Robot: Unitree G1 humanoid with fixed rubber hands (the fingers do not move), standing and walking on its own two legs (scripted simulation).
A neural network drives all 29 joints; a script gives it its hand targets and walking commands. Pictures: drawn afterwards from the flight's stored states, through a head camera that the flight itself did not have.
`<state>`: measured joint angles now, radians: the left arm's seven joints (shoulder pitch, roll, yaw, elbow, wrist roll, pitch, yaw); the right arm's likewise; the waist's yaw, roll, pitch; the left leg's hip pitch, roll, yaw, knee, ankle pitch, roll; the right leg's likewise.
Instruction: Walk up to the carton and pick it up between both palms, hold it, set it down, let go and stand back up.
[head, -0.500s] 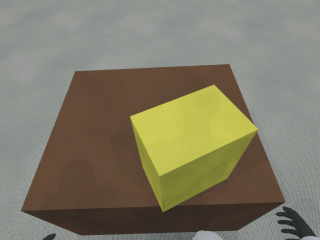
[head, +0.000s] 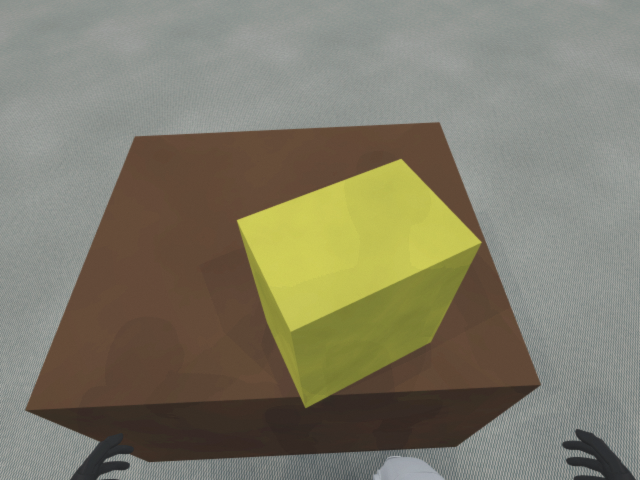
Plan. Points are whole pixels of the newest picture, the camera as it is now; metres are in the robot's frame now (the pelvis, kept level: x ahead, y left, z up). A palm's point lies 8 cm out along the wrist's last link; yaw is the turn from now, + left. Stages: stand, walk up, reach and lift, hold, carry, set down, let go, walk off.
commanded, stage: walk up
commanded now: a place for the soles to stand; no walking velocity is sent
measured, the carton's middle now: (350, 291) +0.37 -0.02 -0.06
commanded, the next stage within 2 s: reach and lift in 0.92 s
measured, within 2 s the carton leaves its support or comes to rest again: neither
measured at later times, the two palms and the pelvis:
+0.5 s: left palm out of the picture +0.08 +0.31 -0.10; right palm out of the picture +0.09 -0.34 -0.07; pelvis -0.02 -0.01 +0.01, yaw -1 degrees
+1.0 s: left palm out of the picture +0.10 +0.31 -0.09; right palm out of the picture +0.11 -0.33 -0.08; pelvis -0.02 -0.01 +0.00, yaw -1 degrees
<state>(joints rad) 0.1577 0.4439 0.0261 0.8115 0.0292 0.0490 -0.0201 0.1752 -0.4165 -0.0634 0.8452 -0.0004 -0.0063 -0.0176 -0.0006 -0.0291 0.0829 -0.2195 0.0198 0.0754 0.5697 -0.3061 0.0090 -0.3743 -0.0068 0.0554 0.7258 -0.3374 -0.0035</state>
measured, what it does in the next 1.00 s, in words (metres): steps on the spot: right foot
